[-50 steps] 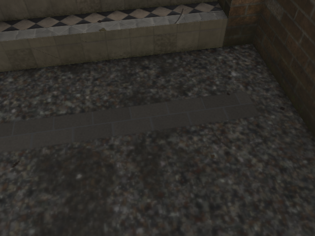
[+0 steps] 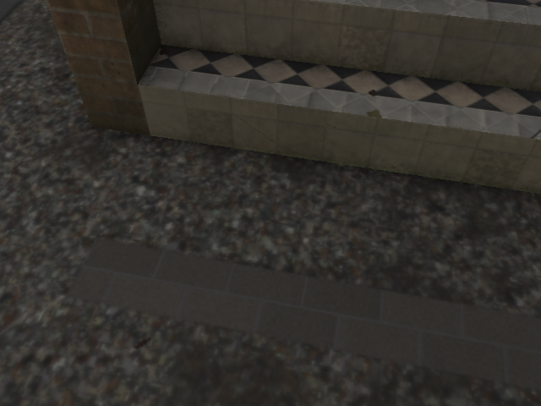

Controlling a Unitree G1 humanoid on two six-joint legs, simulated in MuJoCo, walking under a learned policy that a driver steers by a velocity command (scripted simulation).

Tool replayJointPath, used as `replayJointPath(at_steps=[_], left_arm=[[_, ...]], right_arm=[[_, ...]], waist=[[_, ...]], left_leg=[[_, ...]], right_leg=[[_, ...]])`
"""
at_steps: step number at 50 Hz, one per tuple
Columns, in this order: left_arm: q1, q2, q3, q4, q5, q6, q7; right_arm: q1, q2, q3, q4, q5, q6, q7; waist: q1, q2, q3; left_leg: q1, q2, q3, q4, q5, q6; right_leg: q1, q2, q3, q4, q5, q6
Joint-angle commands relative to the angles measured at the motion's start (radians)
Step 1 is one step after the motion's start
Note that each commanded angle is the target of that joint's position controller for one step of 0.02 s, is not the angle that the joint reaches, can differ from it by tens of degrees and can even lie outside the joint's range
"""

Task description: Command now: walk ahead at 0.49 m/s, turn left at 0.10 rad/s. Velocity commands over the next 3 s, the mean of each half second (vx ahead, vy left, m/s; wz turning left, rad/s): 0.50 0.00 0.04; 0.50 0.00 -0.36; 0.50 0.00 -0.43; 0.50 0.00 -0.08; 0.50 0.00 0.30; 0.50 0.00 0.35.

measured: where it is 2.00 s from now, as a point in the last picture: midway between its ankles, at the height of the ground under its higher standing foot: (320, 232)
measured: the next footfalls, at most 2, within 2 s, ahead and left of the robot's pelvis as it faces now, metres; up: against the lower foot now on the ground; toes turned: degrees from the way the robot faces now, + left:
left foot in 0.40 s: +0.39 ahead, +0.16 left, +0.00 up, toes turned +1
right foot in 0.98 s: +0.68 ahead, -0.10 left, +0.00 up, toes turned -16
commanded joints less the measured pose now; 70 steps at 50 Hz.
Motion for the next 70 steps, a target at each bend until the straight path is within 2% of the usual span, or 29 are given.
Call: replayJointPath(at_steps=[1,6,10,14,17,19,20,21,22,23,24,25,27,31,37,43,46,48,49,50,51,52,54,55,58,60,63,66,70], left_arm=[[0.029,0.061,0.006,-0.029,0.01,-0.01,-0.005],[0.113,0.125,0.019,0.012,-0.003,-0.002,0.013],[0.181,0.144,0.019,0.036,-0.017,0.013,0.022],[0.247,0.15,0.019,0.069,-0.023,0.03,0.023],[0.23,0.171,0.027,0.072,-0.022,0.048,0.03],[0.195,0.158,0.02,0.058,-0.012,0.057,0.031],[0.192,0.12,0.001,0.026,0.009,0.055,0.033],[0.33,-0.02,-0.038,0.023,0.0,0.031,0.022],[0.292,0.093,-0.015,0.04,-0.025,0.01,0.018],[0.188,0.154,0.003,0.008,-0.043,-0.002,0.016],[0.129,0.148,0.004,-0.005,-0.037,-0.003,0.021],[0.106,0.133,0.008,-0.006,-0.023,0.005,0.026],[0.148,0.092,0.009,0.006,-0.023,0.036,0.027],[0.1,0.07,0.016,-0.015,-0.026,0.066,0.034],[-0.062,0.05,0.015,-0.074,-0.015,0.057,0.012],[-0.222,0.028,0.003,-0.18,-0.019,0.056,-0.029],[-0.18,0.058,0.019,-0.208,-0.021,0.058,-0.045],[0.022,0.135,0.061,-0.175,-0.026,0.06,-0.039],[0.2,0.215,0.097,-0.135,-0.021,0.065,-0.018],[0.228,0.319,0.116,-0.132,-0.024,0.066,-0.002],[0.273,0.256,0.097,-0.143,-0.013,0.06,0.005],[0.237,0.199,0.083,-0.141,-0.004,0.054,0.009],[0.082,0.14,0.065,-0.177,-0.012,0.048,0.007],[0.038,0.12,0.056,-0.192,-0.006,0.046,0.007],[0.026,0.146,0.061,-0.199,-0.017,0.041,0.014],[0.049,0.178,0.07,-0.196,-0.02,0.044,0.027],[0.089,0.181,0.069,-0.186,-0.022,0.056,0.04],[0.15,0.169,0.062,-0.158,-0.018,0.052,0.037],[0.146,0.167,0.061,-0.15,-0.012,0.051,0.036]], right_arm=[[0.018,-0.076,-0.025,-0.073,-0.004,-0.011,-0.005],[-0.125,-0.054,-0.015,-0.135,-0.022,0.0,-0.011],[-0.273,-0.039,-0.004,-0.174,-0.014,-0.01,0.0],[-0.38,-0.057,-0.003,-0.221,0.001,-0.016,0.021],[-0.356,-0.093,-0.015,-0.234,0.0,-0.027,0.036],[-0.121,-0.163,-0.053,-0.167,-0.004,-0.029,0.029],[0.082,-0.246,-0.077,-0.128,-0.016,-0.027,0.019],[0.138,-0.318,-0.091,-0.105,-0.024,-0.019,0.026],[0.136,-0.209,-0.065,-0.109,-0.015,-0.019,0.027],[0.046,-0.167,-0.051,-0.124,-0.011,-0.02,0.025],[-0.038,-0.147,-0.042,-0.141,-0.014,-0.019,0.025],[-0.091,-0.119,-0.035,-0.147,-0.02,-0.02,0.029],[-0.115,-0.094,-0.03,-0.135,-0.029,-0.031,0.035],[-0.067,-0.128,-0.044,-0.084,-0.037,-0.044,0.021],[-0.04,-0.147,-0.041,-0.051,-0.032,-0.034,-0.005],[0.048,-0.17,-0.048,-0.002,-0.019,0.006,-0.016],[0.007,-0.209,-0.056,-0.022,-0.016,0.027,-0.029],[-0.023,-0.232,-0.063,-0.037,-0.015,0.043,-0.047],[-0.025,-0.224,-0.056,-0.059,-0.019,0.035,-0.051],[0.077,-0.057,-0.004,-0.107,-0.049,-0.001,-0.024],[-0.009,-0.119,-0.01,-0.128,-0.013,-0.052,0.0],[-0.126,-0.168,-0.025,-0.166,0.024,-0.077,0.012],[-0.147,-0.163,-0.025,-0.165,-0.01,-0.079,0.003],[-0.124,-0.172,-0.034,-0.164,-0.023,-0.065,0.0],[-0.109,-0.137,-0.032,-0.185,-0.039,-0.029,-0.002],[-0.181,-0.117,-0.023,-0.217,-0.043,-0.023,-0.006],[-0.292,-0.091,-0.008,-0.24,-0.037,-0.029,0.0],[-0.365,-0.108,-0.009,-0.264,-0.021,-0.039,0.009],[-0.344,-0.158,-0.025,-0.273,-0.027,-0.055,0.013]], waist=[[-0.017,-0.061,-0.057],[0.009,-0.06,-0.001],[0.059,-0.07,0.014],[0.088,-0.084,0.042],[0.045,-0.101,0.02],[-0.076,-0.09,-0.124],[-0.145,0.018,-0.283],[-0.076,0.3,-0.4],[-0.107,0.206,-0.381],[-0.093,0.142,-0.227],[-0.061,0.051,-0.156],[-0.033,0.016,-0.102],[0.013,0.049,-0.08],[0.015,0.027,-0.022],[-0.032,0.022,0.023],[-0.084,0.011,0.071],[-0.029,0.065,0.008],[0.094,0.078,-0.114],[0.174,0.008,-0.216],[0.072,-0.262,-0.312],[0.127,-0.194,-0.437],[0.147,-0.15,-0.294],[0.048,0.003,-0.136],[0.007,-0.002,-0.11],[-0.032,-0.027,-0.068],[-0.014,-0.044,-0.045],[0.041,-0.081,-0.043],[0.081,-0.115,-0.045],[0.053,-0.142,-0.06]], left_leg=[[-0.209,0.132,-0.025,-0.02,0.089,-0.006],[-0.306,0.16,0.029,-0.273,0.252,-0.055],[-0.236,0.113,0.075,-0.546,0.442,-0.06],[-0.247,0.091,0.074,-0.655,0.411,-0.043],[-0.179,0.067,0.082,-0.711,0.301,-0.001],[0.152,0.024,0.116,-0.74,0.295,0.049],[0.463,0.207,-0.087,-0.718,0.322,0.12],[0.789,0.415,-0.551,-0.828,0.153,0.28],[0.77,0.406,-0.643,-0.904,0.039,0.265],[0.632,0.372,-0.486,-0.918,0.089,0.214],[0.486,0.33,-0.361,-0.94,0.198,0.188],[0.372,0.294,-0.268,-0.975,0.274,0.172],[0.261,0.254,-0.157,-1.041,0.325,0.155],[0.233,0.247,-0.011,-1.091,0.444,0.153],[0.285,0.224,0.151,-1.117,0.458,0.093],[0.512,0.295,0.21,-1.022,0.599,0.079],[0.526,0.298,0.26,-0.865,1.019,0.049],[0.462,0.272,0.289,-0.558,1.171,0.011],[0.237,0.228,0.286,-0.277,0.929,-0.025],[-0.257,0.024,0.232,0.087,-0.059,-0.086],[-0.405,-0.035,0.0,0.238,-0.218,-0.076],[-0.492,0.03,-0.034,0.214,-0.121,-0.048],[-0.38,0.107,-0.012,0.029,0.004,-0.048],[-0.298,0.127,-0.014,-0.021,0.022,-0.06],[-0.224,0.13,0.017,-0.161,0.058,-0.108],[-0.217,0.109,0.04,-0.307,0.171,-0.133],[-0.138,0.063,0.062,-0.565,0.395,-0.135],[-0.108,0.044,0.052,-0.668,0.471,-0.12],[-0.08,0.038,0.045,-0.741,0.345,-0.054]], right_leg=[[0.187,-0.28,0.344,-0.275,0.053,-0.179],[0.153,-0.263,0.214,-0.325,0.184,-0.186],[0.17,-0.222,0.132,-0.31,0.184,-0.136],[0.289,-0.283,0.161,-0.264,0.149,-0.128],[0.373,-0.323,0.174,-0.179,0.261,-0.102],[0.319,-0.249,0.109,0.093,0.508,-0.059],[0.119,-0.182,0.054,0.415,0.284,-0.021],[-0.288,-0.005,0.047,0.75,-0.36,0.038],[-0.409,-0.052,0.171,0.877,-0.438,0.024],[-0.463,-0.104,0.155,0.887,-0.347,0.009],[-0.422,-0.154,0.129,0.844,-0.25,0.014],[-0.382,-0.183,0.124,0.786,-0.193,0.021],[-0.285,-0.213,0.132,0.731,-0.133,0.03],[-0.365,-0.197,0.179,0.639,-0.003,0.046],[-0.376,-0.162,0.124,0.342,0.263,0.044],[-0.472,-0.147,0.035,0.216,0.131,0.01],[-0.307,-0.076,-0.059,0.204,-0.019,-0.037],[-0.011,-0.003,-0.079,0.126,-0.031,-0.09],[0.313,-0.072,0.08,0.091,-0.012,-0.146],[0.718,-0.345,0.617,0.061,-0.084,-0.33],[0.809,-0.426,0.913,-0.11,-0.17,-0.397],[0.727,-0.382,0.747,-0.129,-0.106,-0.328],[0.4,-0.3,0.51,-0.149,0.105,-0.259],[0.287,-0.273,0.455,-0.175,0.175,-0.25],[0.122,-0.231,0.368,-0.218,0.279,-0.248],[0.065,-0.194,0.308,-0.223,0.286,-0.227],[0.039,-0.137,0.241,-0.202,0.187,-0.165],[0.105,-0.175,0.287,-0.171,0.125,-0.144],[0.244,-0.237,0.368,-0.049,0.199,-0.107]])
Over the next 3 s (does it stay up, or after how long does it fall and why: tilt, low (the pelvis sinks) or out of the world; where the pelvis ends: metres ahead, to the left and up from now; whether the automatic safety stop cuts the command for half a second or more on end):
stays up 1.42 -0.21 0.26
